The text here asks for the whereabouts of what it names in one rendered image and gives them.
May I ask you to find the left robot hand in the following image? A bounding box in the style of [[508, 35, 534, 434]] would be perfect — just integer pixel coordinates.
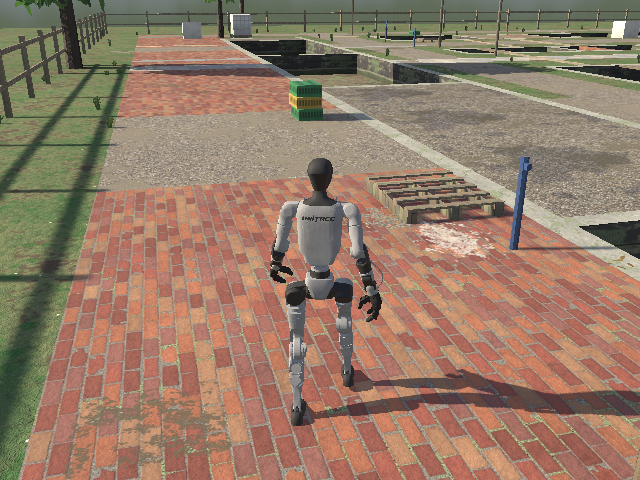
[[270, 266, 293, 283]]

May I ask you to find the left robot forearm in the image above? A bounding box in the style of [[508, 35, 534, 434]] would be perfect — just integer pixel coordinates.
[[270, 237, 285, 271]]

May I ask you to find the robot right upper arm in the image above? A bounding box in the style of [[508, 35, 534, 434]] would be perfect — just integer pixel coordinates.
[[340, 202, 365, 259]]

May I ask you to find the robot left upper arm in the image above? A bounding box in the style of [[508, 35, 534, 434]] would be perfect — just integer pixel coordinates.
[[274, 201, 300, 253]]

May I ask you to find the right robot hand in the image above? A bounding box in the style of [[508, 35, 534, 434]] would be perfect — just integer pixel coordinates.
[[358, 290, 382, 322]]

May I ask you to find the right robot forearm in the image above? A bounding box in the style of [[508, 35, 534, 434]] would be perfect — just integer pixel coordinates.
[[356, 244, 378, 296]]

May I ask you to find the robot left shin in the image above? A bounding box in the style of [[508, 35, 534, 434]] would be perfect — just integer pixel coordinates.
[[289, 342, 304, 412]]

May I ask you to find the robot head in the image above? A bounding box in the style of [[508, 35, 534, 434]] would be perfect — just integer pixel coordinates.
[[303, 158, 337, 206]]

